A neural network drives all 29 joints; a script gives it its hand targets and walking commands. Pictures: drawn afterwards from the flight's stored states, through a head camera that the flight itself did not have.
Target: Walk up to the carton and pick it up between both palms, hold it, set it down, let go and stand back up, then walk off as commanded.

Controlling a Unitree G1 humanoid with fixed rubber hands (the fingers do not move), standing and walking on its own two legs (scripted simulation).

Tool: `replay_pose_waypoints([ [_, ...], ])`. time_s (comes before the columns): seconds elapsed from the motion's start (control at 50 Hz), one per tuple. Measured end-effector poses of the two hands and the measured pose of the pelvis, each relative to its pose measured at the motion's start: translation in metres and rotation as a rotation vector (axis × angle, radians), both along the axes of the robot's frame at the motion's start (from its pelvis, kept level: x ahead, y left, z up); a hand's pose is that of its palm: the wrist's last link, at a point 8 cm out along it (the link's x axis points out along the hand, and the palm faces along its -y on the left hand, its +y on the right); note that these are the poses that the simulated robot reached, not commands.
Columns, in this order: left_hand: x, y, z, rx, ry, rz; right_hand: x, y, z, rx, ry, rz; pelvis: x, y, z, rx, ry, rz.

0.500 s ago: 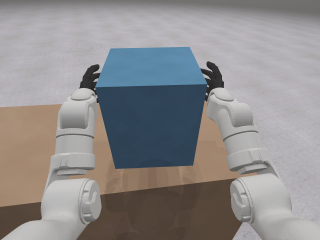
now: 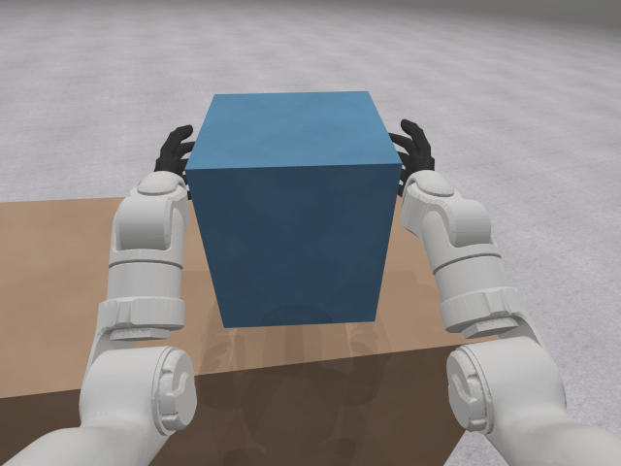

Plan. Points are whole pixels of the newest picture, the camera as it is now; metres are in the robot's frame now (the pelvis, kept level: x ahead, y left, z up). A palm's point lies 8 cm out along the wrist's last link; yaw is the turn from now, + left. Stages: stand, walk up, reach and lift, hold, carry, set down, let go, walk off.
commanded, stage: hold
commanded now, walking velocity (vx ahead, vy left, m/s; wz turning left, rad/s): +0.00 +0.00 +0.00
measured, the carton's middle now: (295, 209) +0.40 +0.00 +0.19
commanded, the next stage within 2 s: set down in 0.40 s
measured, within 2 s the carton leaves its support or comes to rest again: neither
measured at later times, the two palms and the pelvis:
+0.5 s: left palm (169, 182) +0.37 +0.15 +0.25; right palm (416, 178) +0.36 -0.15 +0.26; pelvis +0.00 +0.00 +0.00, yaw +0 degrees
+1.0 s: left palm (168, 206) +0.40 +0.17 +0.19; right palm (388, 193) +0.40 -0.13 +0.21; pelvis +0.01 +0.00 +0.00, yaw +1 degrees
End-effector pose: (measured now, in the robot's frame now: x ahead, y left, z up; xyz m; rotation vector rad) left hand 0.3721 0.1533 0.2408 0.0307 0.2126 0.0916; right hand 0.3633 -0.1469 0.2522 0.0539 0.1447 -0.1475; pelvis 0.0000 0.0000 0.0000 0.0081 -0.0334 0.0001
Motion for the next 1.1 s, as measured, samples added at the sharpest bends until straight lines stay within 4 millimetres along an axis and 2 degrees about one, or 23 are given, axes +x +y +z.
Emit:
replay_pose_waypoints([
  [0.24,-0.005,-0.001,0.007,0.021,-0.010,0.011,-0.002,-0.001,0.000,0.022,-0.010,0.010,-0.001,0.000,0.000,0.000,-0.001,0.000],
  [0.44,-0.003,0.003,0.003,0.007,-0.006,0.013,0.001,0.003,0.001,0.007,-0.006,0.013,0.000,0.000,0.000,0.000,-0.003,0.000],
  [0.64,0.010,0.003,0.019,-0.028,-0.115,-0.007,0.007,0.003,0.021,-0.003,-0.141,-0.008,0.000,0.000,0.000,0.002,-0.024,0.001],
  [0.72,0.014,0.010,0.008,-0.008,-0.084,0.002,0.018,0.009,0.011,-0.006,-0.162,0.015,0.002,-0.001,0.001,0.006,-0.049,0.002],
  [0.88,0.024,0.025,-0.034,0.034,-0.035,0.030,0.040,0.025,-0.026,-0.022,-0.145,0.055,0.009,-0.002,0.001,0.009,-0.054,0.008],
  [1.1,0.025,0.012,-0.055,0.068,-0.035,0.000,0.033,0.012,-0.049,-0.039,-0.147,0.028,0.010,-0.003,0.001,0.009,-0.064,0.012],
])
